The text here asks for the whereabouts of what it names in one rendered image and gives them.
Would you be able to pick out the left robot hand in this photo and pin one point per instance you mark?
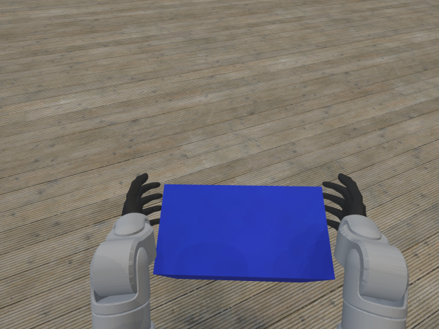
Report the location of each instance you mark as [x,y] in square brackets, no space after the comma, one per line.
[134,202]

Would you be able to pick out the robot left forearm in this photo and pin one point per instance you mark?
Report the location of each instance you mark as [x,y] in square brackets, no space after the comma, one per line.
[120,276]

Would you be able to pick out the robot right forearm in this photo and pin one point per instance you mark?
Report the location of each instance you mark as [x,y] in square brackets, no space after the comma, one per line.
[376,277]

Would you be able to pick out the right robot hand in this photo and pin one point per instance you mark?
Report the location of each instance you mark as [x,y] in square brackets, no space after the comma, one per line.
[352,204]

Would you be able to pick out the carton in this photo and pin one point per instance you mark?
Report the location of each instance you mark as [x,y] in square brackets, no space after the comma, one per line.
[244,233]

